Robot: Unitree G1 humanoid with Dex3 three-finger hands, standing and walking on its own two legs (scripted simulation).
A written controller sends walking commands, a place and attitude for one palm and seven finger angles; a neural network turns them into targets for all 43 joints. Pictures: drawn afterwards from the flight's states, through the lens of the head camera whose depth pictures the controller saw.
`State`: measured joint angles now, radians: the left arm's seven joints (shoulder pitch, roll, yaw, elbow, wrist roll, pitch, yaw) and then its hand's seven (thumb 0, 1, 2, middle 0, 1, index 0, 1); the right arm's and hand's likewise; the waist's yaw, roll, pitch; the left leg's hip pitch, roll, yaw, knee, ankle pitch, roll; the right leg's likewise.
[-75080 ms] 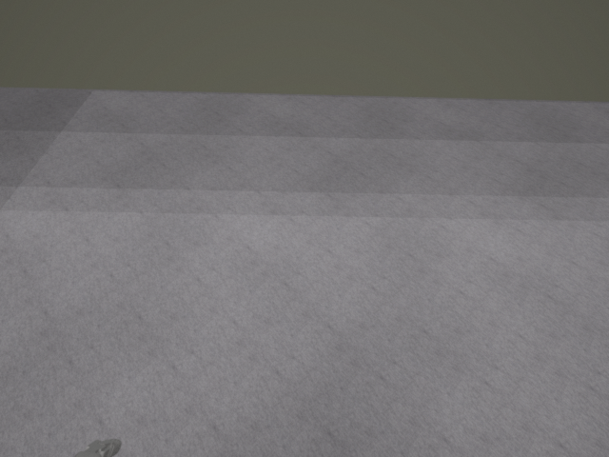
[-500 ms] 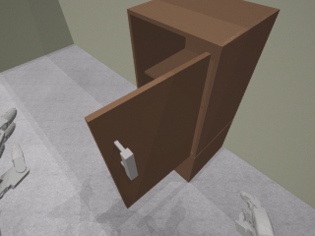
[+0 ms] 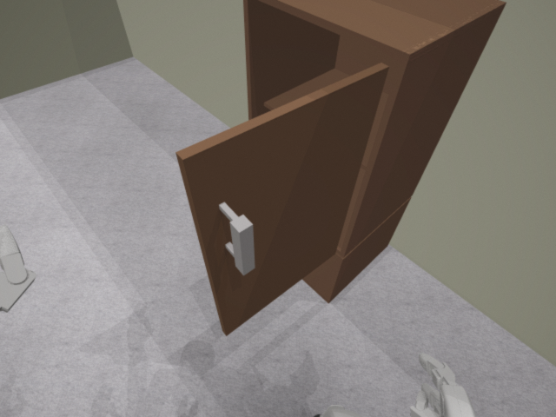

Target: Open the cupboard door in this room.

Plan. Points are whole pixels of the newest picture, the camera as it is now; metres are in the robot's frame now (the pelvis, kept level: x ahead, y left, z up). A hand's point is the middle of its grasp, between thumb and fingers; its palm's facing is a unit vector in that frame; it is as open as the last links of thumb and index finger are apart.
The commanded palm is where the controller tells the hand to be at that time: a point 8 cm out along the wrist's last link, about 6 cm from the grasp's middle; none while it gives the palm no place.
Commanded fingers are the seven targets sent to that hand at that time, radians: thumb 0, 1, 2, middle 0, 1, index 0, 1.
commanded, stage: step back with the hand held close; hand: left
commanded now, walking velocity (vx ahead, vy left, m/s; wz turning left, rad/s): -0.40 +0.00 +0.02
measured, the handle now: (235, 238) +0.37 +0.10 +0.03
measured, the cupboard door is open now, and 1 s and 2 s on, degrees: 86 86 86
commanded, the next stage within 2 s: stop stepping back and stand still in 0.86 s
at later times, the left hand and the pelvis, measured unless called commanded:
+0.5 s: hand (2, 299) +0.18 +0.26 +0.19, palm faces +0.47 -0.71 -0.52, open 7.4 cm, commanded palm +0.11 +0.30 +0.20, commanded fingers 0.00 0.90 0.90 -0.20 -0.30 -0.20 -0.30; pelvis -0.02 -0.01 +0.01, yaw +2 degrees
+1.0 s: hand out of the picture +0.09 +0.21 +0.18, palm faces +0.26 -0.77 -0.58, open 7.4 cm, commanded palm +0.02 +0.26 +0.20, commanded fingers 0.00 0.90 0.90 -0.20 -0.30 -0.20 -0.30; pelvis -0.14 -0.03 +0.03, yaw -2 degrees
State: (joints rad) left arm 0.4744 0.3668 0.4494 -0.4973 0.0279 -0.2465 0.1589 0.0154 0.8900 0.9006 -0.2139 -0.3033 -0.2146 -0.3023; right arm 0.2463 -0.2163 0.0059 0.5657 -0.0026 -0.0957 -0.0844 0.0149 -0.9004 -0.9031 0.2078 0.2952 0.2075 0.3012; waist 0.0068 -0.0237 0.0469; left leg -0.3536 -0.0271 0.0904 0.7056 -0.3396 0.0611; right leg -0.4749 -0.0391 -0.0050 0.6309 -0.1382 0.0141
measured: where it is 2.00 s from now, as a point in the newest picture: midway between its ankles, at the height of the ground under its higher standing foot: outside the picture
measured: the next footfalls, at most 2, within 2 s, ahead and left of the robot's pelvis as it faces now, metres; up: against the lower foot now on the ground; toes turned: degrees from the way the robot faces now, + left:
right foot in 0.60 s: -0.07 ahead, -0.13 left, +0.00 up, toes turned -1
left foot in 0.88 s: -0.06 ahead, +0.07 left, +0.00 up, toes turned -1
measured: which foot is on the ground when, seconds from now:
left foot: down 0.00-0.66, up 0.68-0.86, down 0.88-1.00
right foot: down 0.00-0.38, up 0.40-0.58, down 0.60-1.00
